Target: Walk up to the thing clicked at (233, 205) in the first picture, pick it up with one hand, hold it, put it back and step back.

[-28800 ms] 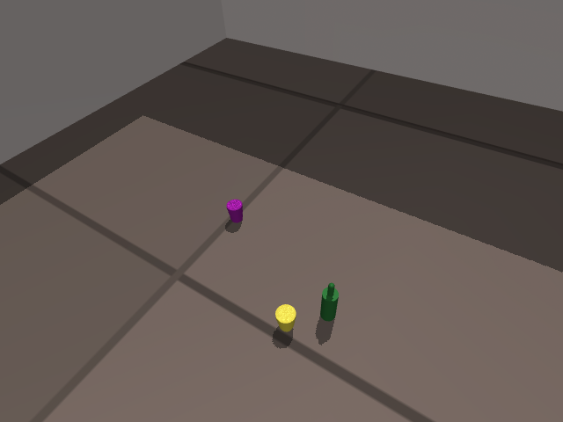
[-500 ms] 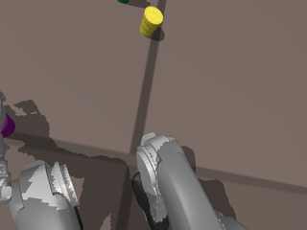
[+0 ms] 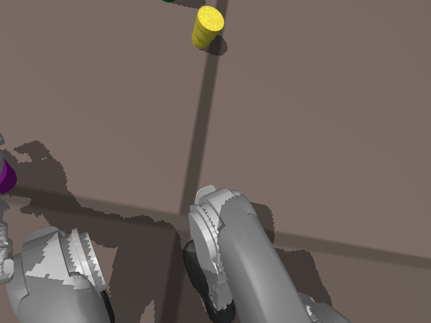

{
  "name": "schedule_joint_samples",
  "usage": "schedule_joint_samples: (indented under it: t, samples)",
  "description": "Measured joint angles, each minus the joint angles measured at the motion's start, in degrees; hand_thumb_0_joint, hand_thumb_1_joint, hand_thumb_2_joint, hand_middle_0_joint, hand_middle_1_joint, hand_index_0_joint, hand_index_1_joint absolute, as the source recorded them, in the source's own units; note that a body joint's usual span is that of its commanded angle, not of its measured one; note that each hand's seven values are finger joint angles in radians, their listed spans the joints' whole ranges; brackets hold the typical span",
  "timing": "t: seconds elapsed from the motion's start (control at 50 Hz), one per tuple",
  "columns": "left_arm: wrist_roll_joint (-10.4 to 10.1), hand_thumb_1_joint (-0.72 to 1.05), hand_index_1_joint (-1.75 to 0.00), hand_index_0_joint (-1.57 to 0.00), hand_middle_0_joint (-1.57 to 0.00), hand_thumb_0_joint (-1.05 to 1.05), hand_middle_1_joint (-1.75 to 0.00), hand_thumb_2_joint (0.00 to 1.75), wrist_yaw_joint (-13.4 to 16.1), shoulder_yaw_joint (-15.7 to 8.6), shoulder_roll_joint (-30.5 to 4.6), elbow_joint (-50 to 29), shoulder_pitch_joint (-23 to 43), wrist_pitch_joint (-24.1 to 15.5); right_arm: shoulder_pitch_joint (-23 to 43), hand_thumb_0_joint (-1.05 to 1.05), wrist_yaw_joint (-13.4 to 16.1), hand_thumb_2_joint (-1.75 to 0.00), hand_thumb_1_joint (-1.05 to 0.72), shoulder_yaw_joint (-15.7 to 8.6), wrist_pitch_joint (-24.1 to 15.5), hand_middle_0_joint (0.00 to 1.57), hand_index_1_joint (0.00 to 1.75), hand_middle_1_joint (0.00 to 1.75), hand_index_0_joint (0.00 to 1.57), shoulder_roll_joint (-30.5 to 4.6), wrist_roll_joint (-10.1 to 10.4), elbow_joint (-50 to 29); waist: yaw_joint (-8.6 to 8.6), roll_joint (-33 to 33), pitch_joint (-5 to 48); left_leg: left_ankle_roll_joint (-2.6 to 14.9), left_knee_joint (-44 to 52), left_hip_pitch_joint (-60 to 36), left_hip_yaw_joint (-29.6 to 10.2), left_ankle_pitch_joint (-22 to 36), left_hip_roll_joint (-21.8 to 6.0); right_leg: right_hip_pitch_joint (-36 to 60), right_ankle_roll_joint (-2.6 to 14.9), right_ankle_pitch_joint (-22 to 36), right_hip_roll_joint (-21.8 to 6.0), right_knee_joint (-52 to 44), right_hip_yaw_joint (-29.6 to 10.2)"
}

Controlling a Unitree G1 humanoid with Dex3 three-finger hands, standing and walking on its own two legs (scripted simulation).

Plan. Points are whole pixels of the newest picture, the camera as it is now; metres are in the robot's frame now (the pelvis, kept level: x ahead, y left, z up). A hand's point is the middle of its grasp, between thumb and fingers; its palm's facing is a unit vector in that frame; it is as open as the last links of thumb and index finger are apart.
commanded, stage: close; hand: left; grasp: from above
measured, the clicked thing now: out of the picture +0.43 +0.30 -0.26
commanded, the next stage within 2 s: settle in 0.60 s
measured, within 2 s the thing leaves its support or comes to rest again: leaves its support in 1.16 s
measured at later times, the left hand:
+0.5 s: hand out of the picture +0.42 +0.30 -0.23, palm faces -0.43 -0.15 -0.89, open 12.0 cm
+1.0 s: hand out of the picture +0.42 +0.30 -0.23, palm faces -0.43 -0.15 -0.89, open 10.6 cm
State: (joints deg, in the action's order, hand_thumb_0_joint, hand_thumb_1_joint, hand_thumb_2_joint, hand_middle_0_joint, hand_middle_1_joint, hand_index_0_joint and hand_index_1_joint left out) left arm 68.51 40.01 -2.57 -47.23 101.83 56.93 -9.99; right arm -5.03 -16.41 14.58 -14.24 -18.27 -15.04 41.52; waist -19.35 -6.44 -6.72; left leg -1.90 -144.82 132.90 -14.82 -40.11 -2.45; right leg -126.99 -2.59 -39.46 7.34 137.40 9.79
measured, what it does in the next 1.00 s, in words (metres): stands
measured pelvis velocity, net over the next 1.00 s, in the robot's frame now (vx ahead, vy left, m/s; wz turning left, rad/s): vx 0.00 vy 0.00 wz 0.00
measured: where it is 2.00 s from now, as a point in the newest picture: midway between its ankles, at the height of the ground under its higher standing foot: (163, 319)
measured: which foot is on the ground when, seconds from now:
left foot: down 0.00-1.00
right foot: down 0.00-1.00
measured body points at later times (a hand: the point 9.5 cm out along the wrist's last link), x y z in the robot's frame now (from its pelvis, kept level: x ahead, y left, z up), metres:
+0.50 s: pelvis +0.00 +0.00 +0.00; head +0.25 +0.11 +0.36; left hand +0.43 +0.30 -0.18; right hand +0.07 -0.25 -0.07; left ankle +0.07 +0.14 -0.27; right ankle +0.11 -0.11 -0.27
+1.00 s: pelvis +0.00 +0.00 +0.00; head +0.25 +0.11 +0.36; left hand +0.44 +0.30 -0.18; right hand +0.06 -0.25 -0.07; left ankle +0.07 +0.14 -0.27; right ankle +0.11 -0.11 -0.27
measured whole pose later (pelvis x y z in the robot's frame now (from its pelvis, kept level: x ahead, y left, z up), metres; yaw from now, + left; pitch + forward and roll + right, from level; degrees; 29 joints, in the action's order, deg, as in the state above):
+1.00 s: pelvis +0.00 +0.00 +0.00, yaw +0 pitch +28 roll -11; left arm 68.8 37.1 -3.7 -45.3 97.2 55.1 -9.1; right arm -6.9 -15.4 13.5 -12.2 -18.0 -14.6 40.6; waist -18.4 -5.3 -4.8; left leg -1.6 -144.2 133.6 -14.3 -39.9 -2.2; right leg -127.3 -2.7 -39.7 7.0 137.0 9.4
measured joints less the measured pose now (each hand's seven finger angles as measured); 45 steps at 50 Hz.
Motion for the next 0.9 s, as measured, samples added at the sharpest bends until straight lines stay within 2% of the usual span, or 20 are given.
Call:
schedule_joint_samples:
  t: [0.16,0.72,0.9]
  samples:
    - [-0.8,-0.3,-0.92,-0.27,-0.34,0.0,-0.95,0.83,-0.4,0.5,0.0,-0.6,-0.3,-0.5,-0.4,0.0,0.5,-0.9,-0.91,0.2,0.4,0.2,0.3,0.3,0.19,0.0,0.0,-0.2,0.17,0.2,0.1,-0.07,0.3,-0.1,0.1,-0.2,-0.2,-0.1,0.04,0.0,0.1,-0.2,0.0]
    - [-0.1,-0.21,-0.8,-0.44,-0.5,0.0,-0.81,0.78,-0.3,0.4,0.9,-1.0,-0.5,0.2,-0.7,0.0,0.9,-0.9,-0.91,-0.1,1.4,0.2,0.3,0.3,0.19,0.2,0.0,-1.0,0.27,0.5,1.1,0.48,0.4,0.2,0.4,0.0,0.0,0.1,-0.33,-0.1,0.0,-0.5,-0.3]
    - [0.0,-0.19,-0.85,-0.48,-0.55,0.0,-0.86,0.82,-2.0,0.1,1.1,-2.1,-0.5,0.6,-1.3,0.0,0.8,-0.91,-0.92,-0.2,1.5,0.2,0.3,0.3,0.2,0.1,0.3,-1.3,0.42,0.8,1.3,0.38,0.5,0.4,0.5,0.3,0.2,0.0,-0.14,-0.1,-0.2,-0.5,-0.3]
